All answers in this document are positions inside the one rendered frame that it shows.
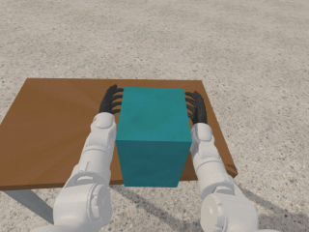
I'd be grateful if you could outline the right robot hand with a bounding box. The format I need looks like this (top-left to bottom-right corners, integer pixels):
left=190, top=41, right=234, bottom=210
left=185, top=91, right=208, bottom=126

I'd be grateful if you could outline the robot left upper arm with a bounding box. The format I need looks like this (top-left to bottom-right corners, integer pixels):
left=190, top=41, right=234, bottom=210
left=30, top=183, right=113, bottom=232

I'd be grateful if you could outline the left robot hand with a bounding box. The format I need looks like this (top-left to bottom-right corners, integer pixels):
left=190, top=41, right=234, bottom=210
left=98, top=84, right=124, bottom=115

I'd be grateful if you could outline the carton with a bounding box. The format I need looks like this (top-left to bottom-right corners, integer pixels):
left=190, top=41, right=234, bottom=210
left=115, top=86, right=192, bottom=188

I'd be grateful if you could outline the right robot forearm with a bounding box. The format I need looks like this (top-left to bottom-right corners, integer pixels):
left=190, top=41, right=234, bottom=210
left=189, top=123, right=257, bottom=214

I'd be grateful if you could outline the left robot forearm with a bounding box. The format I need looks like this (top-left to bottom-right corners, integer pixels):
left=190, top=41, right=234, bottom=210
left=53, top=112, right=117, bottom=221

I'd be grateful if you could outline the robot right upper arm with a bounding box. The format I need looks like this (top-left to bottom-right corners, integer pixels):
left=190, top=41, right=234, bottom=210
left=200, top=192, right=280, bottom=232

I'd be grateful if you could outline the table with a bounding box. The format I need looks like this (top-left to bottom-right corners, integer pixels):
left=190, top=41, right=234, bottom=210
left=0, top=77, right=238, bottom=225

